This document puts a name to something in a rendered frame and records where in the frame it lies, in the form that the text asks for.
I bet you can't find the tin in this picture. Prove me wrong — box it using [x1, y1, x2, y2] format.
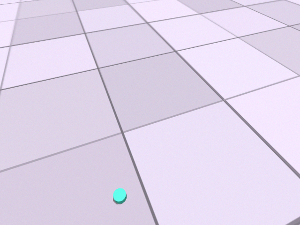
[113, 188, 127, 204]

